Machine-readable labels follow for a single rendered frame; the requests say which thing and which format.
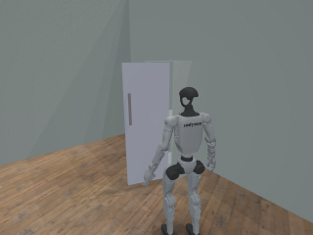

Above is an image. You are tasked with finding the right robot shin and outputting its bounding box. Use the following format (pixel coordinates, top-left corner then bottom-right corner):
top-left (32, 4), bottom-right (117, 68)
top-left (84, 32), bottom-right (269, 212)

top-left (189, 193), bottom-right (201, 235)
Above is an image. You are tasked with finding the right robot foot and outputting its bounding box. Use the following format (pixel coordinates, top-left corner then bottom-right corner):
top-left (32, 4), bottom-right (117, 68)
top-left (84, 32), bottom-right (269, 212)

top-left (186, 223), bottom-right (201, 235)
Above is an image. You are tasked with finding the robot right hand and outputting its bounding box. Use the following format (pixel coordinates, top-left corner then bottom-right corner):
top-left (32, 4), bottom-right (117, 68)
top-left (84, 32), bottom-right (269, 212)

top-left (205, 157), bottom-right (216, 172)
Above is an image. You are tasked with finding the robot left hand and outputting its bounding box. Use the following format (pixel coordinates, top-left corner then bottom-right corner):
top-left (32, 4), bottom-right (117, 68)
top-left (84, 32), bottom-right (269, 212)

top-left (144, 168), bottom-right (156, 189)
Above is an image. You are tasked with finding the robot right upper arm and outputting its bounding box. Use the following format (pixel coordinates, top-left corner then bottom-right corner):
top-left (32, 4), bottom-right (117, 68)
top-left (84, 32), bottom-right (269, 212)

top-left (200, 113), bottom-right (215, 143)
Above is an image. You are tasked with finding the fridge door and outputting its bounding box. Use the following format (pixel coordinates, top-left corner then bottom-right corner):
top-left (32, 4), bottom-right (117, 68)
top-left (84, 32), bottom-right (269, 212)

top-left (121, 63), bottom-right (170, 185)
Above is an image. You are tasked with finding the right robot forearm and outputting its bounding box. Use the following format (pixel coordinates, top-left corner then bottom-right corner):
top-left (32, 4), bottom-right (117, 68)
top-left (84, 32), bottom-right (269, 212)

top-left (207, 138), bottom-right (216, 159)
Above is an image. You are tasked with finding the robot left upper arm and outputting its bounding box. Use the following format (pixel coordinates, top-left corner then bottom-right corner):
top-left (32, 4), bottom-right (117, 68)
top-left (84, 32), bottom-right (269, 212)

top-left (160, 116), bottom-right (179, 152)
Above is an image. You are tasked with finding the handle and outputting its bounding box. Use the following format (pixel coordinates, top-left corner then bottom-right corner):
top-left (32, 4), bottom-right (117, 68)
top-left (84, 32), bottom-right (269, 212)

top-left (127, 93), bottom-right (132, 125)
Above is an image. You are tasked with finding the left robot forearm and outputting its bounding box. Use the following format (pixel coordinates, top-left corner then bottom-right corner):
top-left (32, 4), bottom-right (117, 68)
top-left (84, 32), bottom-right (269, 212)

top-left (148, 141), bottom-right (165, 172)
